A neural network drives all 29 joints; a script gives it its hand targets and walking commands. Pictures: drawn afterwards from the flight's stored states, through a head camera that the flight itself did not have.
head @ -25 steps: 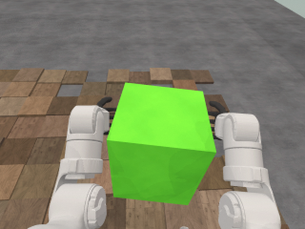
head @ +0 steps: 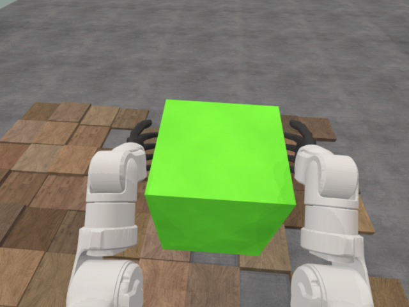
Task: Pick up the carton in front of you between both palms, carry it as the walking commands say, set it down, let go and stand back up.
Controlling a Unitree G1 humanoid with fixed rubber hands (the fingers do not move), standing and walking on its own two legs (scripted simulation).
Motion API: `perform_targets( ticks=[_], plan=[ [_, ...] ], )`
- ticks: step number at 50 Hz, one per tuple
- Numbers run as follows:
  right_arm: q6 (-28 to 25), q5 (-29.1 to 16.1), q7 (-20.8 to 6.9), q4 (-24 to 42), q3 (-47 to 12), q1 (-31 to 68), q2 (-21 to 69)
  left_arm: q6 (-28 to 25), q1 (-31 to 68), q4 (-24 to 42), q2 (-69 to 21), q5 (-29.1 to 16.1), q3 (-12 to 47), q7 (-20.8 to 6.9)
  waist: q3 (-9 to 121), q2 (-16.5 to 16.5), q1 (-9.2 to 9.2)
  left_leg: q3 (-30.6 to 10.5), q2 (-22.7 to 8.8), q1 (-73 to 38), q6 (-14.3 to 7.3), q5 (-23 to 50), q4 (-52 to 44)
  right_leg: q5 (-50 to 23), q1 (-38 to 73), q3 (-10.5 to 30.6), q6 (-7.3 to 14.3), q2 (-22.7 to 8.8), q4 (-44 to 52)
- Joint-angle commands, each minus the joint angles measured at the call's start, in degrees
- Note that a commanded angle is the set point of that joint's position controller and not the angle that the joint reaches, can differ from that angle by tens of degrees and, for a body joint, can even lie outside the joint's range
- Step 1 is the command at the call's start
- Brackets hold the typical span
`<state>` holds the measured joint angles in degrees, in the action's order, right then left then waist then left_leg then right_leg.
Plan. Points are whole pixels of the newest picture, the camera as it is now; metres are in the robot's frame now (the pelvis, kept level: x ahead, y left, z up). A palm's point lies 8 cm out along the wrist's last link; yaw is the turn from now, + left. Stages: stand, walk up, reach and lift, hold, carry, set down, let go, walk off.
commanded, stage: carry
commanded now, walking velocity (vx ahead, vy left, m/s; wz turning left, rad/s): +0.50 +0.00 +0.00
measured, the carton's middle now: (215, 183) +0.36 +0.03 +0.07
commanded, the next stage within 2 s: none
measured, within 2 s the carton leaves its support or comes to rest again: neither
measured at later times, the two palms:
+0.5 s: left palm (194, 89) +0.65 +0.10 +0.10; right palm (305, 97) +0.65 -0.20 +0.09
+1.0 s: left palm (199, 14) +0.94 +0.12 +0.19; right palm (293, 13) +0.95 -0.18 +0.20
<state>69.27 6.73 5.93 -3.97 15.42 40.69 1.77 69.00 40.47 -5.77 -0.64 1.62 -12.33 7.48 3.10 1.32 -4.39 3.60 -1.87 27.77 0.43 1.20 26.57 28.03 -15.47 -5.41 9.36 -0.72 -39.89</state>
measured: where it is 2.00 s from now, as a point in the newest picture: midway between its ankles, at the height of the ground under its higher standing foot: (231, 157)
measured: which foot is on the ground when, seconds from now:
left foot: down 0.00-0.48, up 0.50-1.00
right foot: down 0.00-0.02, up 0.04-0.42, down 0.44-1.00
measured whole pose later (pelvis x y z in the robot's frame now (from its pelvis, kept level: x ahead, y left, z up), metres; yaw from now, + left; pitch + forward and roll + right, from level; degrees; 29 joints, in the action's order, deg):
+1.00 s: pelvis +0.58 -0.04 +0.00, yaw -1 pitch +4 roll -1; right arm 76.9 3.9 7.2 -3.6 15.1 47.4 -2.2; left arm 75.4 47.4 -6.0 2.1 0.7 -10.6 8.1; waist 5.5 0.8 -4.5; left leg 4.6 -2.1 33.9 -3.9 -1.4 32.4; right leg 29.3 -2.5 -5.7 3.7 3.1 -27.2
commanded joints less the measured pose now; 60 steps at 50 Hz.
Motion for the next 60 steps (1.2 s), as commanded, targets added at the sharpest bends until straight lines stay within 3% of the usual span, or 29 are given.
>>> perform_targets(
  ticks=[1, 2, 3, 4, 5, 8, 12, 15, 20, 22, 23, 24, 25, 27, 28, 30, 33, 36, 38, 43, 47, 49, 51, 52, 53, 54, 56, 57, 60],
  plan=[
    [0.5, -19.7, -12.2, -8.0, -33.8, 29.6, 55.0, -0.1, 39.2, -1.1, -59.9, -23.6, 36.7, -16.3, 22.3, 3.5, 6.97, -7.0, -7.6, -37.2, -0.8, 12.6, -0.4, -1.3, -16.3, 0.9, -5.5, -1.2, -20.9],
    [0.6, -19.6, -12.4, -10.4, -31.8, 29.5, 52.6, 0.6, 39.4, -4.8, -60.0, -23.1, 34.8, -16.2, 22.5, 12.3, 5.94, -22.4, -16.7, -43.0, -3.3, 25.0, 3.0, 5.9, -26.5, 2.4, -7.4, 0.9, -30.5],
    [0.3, -19.2, -12.5, -10.5, -30.9, 32.0, 51.5, 0.6, 39.3, -7.1, -61.2, -23.1, 33.3, -16.0, 26.7, 14.1, 7.19, -34.3, -21.0, -45.5, -9.7, 1.5, -2.3, 4.2, -32.7, 5.2, -7.5, 0.5, -35.3],
    [-0.1, -21.1, -12.9, -9.2, -31.6, 34.2, 54.8, 0.5, 41.2, -5.9, -61.9, -22.6, 32.8, -15.7, 24.9, 11.1, 7.46, -36.4, -20.7, -40.1, -12.9, -18.1, -7.0, 1.7, -35.0, 5.7, -7.8, -1.5, -39.0],
    [-0.5, -23.4, -13.4, -7.0, -32.3, 38.0, 58.1, 0.3, 42.9, -5.4, -63.5, -22.5, 32.5, -15.4, 22.5, 8.6, 7.92, -33.6, -18.5, -36.6, -13.5, -20.6, -8.6, -1.7, -36.7, 5.6, -8.0, -2.6, -40.4],
    [-1.7, -28.8, -14.2, -1.8, -35.3, 46.0, 64.0, -0.9, 45.5, -1.9, -66.9, -22.7, 32.5, -13.6, 20.4, 6.2, 6.9, -23.5, -14.4, -30.3, -12.5, -11.5, -8.1, -6.2, -35.0, 5.2, -8.8, -4.5, -38.4],
    [-2.3, -31.9, -14.0, 1.4, -37.0, 45.6, 65.3, -1.7, 41.6, 1.2, -66.4, -21.1, 33.1, -10.8, 22.4, 6.0, 7.4, -18.6, -12.1, -36.0, -12.8, -2.4, -5.1, -8.9, -40.9, 3.3, -9.5, -4.2, -38.0],
    [-2.2, -32.4, -13.7, 2.9, -37.8, 44.1, 64.0, -1.8, 40.6, 3.6, -64.3, -20.2, 34.2, -9.8, 20.8, 5.8, 8.42, -14.3, -10.1, -36.8, -13.2, 7.4, -4.2, -11.9, -40.9, 1.4, -9.6, -3.7, -27.5],
    [-1.2, -30.6, -13.4, 0.6, -38.0, 38.0, 61.6, -0.8, 36.4, 3.0, -60.9, -19.2, 34.7, -9.9, 20.1, 9.9, 7.7, -4.0, -7.6, -29.3, -9.7, 27.4, -2.0, -24.5, -14.9, -5.8, -6.9, 1.9, 2.6],
    [-1.3, -29.5, -13.5, -1.1, -38.0, 36.8, 61.6, -1.0, 33.8, 0.8, -60.3, -18.8, 34.2, -10.8, 25.2, 9.7, 3.09, 0.0, -6.9, -28.8, -6.3, 35.8, 12.4, -27.7, 2.1, -8.4, -6.5, 3.9, 12.4],
    [-1.5, -28.9, -13.6, -2.2, -38.3, 36.7, 62.6, -1.4, 33.5, -0.1, -60.1, -18.4, 33.9, -11.4, 30.5, 3.8, 2.6, 0.4, -3.3, -18.4, -3.8, 23.0, 23.0, -32.0, 17.8, -1.5, -4.4, -0.8, 13.2],
    [-1.6, -28.7, -13.8, -0.5, -39.0, 38.2, 64.2, -2.4, 33.2, -0.6, -60.1, -18.4, 34.2, -11.9, 38.3, -14.6, 0.29, 0.1, 3.2, 2.0, -0.7, -2.1, 42.4, -31.3, 36.0, 27.3, 4.3, -17.3, 12.9],
    [-1.7, -28.7, -13.9, 0.0, -40.2, 38.3, 64.8, -2.7, 32.8, 0.4, -61.8, -19.7, 35.1, -12.4, 38.7, -19.2, -0.81, -3.5, 6.9, 8.0, -0.9, -25.9, 51.0, -32.3, 36.4, 35.1, 5.9, -18.4, 17.6],
    [-2.7, -29.3, -13.0, 2.6, -40.9, 40.9, 66.5, -3.1, 38.9, 6.6, -65.0, -22.8, 36.9, -13.2, 31.1, -7.0, -0.4, -5.5, 3.2, 13.4, -1.6, -24.9, 51.1, -36.2, 30.5, 26.5, 3.3, -15.7, 14.6],
    [-3.0, -28.6, -12.3, 3.7, -40.6, 40.4, 66.4, -3.3, 41.9, 9.6, -65.8, -24.6, 38.1, -13.5, 29.4, -5.6, 0.4, -5.5, 1.9, 13.7, -2.1, -23.6, 47.6, -34.8, 27.7, 24.6, 2.2, -14.8, 15.4],
    [-3.2, -27.1, -10.8, 5.1, -40.4, 38.2, 65.3, -3.4, 43.7, 12.7, -66.9, -27.0, 39.7, -13.9, 29.2, -6.7, 1.41, -5.3, 0.9, 12.7, -2.2, -22.7, 41.5, -28.9, 25.9, 21.3, 1.0, -13.3, 17.2],
    [-3.1, -24.9, -9.1, 6.7, -40.9, 34.6, 62.8, -3.0, 42.3, 14.0, -65.4, -27.8, 40.4, -14.3, 28.7, -6.9, 1.68, -2.3, 1.6, 10.0, -1.3, -26.6, 26.7, -30.4, 24.0, 18.1, 2.7, -14.4, 20.0],
    [-2.6, -24.2, -8.5, 8.3, -42.0, 34.5, 60.1, -2.1, 41.0, 14.0, -62.5, -27.3, 40.5, -14.8, 28.6, -8.5, 0.89, -0.7, 1.1, 8.1, -1.3, -15.6, 20.6, -34.7, 23.3, 13.8, 3.1, -14.2, 20.1],
    [-1.8, -24.7, -8.4, 10.2, -42.5, 36.9, 58.2, -1.3, 41.6, 14.6, -60.1, -27.3, 40.3, -14.9, 27.0, -9.3, -0.16, -0.9, 0.6, 12.6, -1.4, -9.0, 20.1, -35.5, 26.6, 12.9, 3.2, -12.9, 19.0],
    [2.5, -24.1, -8.5, 8.0, -39.5, 39.5, 51.4, 2.3, 43.0, 11.8, -54.0, -26.4, 38.1, -14.2, 20.7, -7.1, -2.0, -1.4, -0.9, 22.3, -2.3, -7.0, 18.7, -33.1, 31.4, 14.5, 3.9, -12.3, 16.9],
    [6.0, -23.4, -9.2, 2.2, -34.8, 42.5, 48.3, 4.9, 47.8, 7.9, -52.7, -26.7, 35.5, -13.6, 14.8, -5.6, -2.07, 0.5, -0.6, 19.3, -3.9, -2.4, 8.5, -36.5, 28.1, 12.7, 1.6, -10.3, 16.2],
    [7.5, -23.2, -9.5, -0.6, -32.2, 44.1, 47.6, 5.9, 51.1, 6.3, -52.9, -26.8, 33.9, -13.3, 13.6, -5.7, 0.62, 5.1, 2.8, 3.5, -4.9, -2.4, 1.5, -46.2, 18.6, 8.1, -0.8, -8.7, 15.7],
    [8.5, -23.6, -9.8, -3.4, -29.5, 45.8, 47.9, 6.9, 53.6, 4.6, -53.9, -26.5, 31.8, -13.1, 20.7, -6.0, 7.48, 7.9, 5.1, -21.4, -5.5, -0.3, 0.2, -53.4, 10.8, 0.7, -5.0, -5.7, 0.2],
    [8.6, -23.9, -10.1, -4.9, -28.1, 46.9, 47.7, 7.5, 55.7, 3.7, -53.9, -26.2, 30.7, -12.9, 26.2, 1.1, 9.84, -2.7, -1.6, -38.5, -8.1, 1.5, 5.2, -35.6, -3.5, 0.0, -7.6, -1.9, -14.9],
    [8.4, -24.2, -10.1, -6.8, -27.1, 48.0, 47.1, 8.3, 56.1, 2.5, -55.6, -26.2, 29.4, -12.8, 32.1, 17.7, 9.33, -31.5, -16.5, -51.1, -16.9, 2.5, 0.4, -0.3, -21.6, 1.3, -9.7, 6.8, -32.3],
    [8.5, -25.7, -10.5, -8.2, -26.6, 46.9, 50.0, 8.6, 57.3, 1.5, -55.3, -25.9, 28.5, -12.4, 32.1, 15.7, 9.08, -34.7, -16.4, -51.0, -16.8, -2.5, -2.1, 0.9, -26.9, 6.8, -8.1, 4.6, -39.8],
    [8.2, -28.3, -11.2, -3.9, -27.8, 51.9, 56.0, 8.7, 57.7, 1.1, -58.2, -24.2, 26.7, -11.9, 28.7, 4.3, 9.01, -27.1, -14.7, -42.9, -14.0, 2.5, -2.4, -5.0, -28.0, 8.4, -7.0, 0.7, -38.2],
    [8.1, -29.4, -11.5, -2.6, -28.1, 54.3, 58.4, 8.6, 56.6, 0.4, -59.0, -23.0, 25.6, -11.6, 27.5, 2.3, 8.34, -24.9, -14.4, -39.0, -13.0, 3.7, -3.3, -6.4, -27.1, 8.3, -7.1, -0.7, -35.0],
    [7.1, -31.2, -12.5, -2.0, -29.3, 55.4, 64.1, 7.7, 50.9, -3.1, -61.7, -20.2, 23.5, -11.3, 27.6, 3.0, 6.68, -21.2, -13.8, -34.9, -11.9, -0.3, -5.8, -7.7, -25.8, 7.9, -8.0, -2.7, -28.4]
  ],
)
